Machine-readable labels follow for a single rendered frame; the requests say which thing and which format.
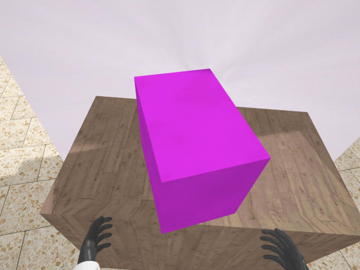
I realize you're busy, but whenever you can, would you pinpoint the carton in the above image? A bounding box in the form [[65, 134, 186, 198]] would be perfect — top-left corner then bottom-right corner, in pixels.
[[134, 69, 271, 234]]

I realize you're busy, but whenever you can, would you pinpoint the robot left hand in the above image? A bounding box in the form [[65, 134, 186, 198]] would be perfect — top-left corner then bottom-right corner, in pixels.
[[77, 216, 113, 265]]

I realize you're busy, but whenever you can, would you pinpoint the pedestal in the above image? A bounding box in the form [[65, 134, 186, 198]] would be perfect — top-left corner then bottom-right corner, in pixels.
[[39, 96, 360, 270]]

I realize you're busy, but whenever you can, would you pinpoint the robot right hand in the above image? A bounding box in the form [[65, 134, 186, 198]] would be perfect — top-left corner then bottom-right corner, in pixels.
[[260, 228, 309, 270]]

